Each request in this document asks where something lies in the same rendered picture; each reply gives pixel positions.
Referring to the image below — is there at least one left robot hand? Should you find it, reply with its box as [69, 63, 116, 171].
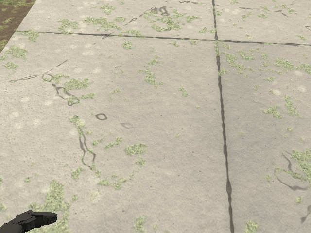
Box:
[0, 210, 58, 233]

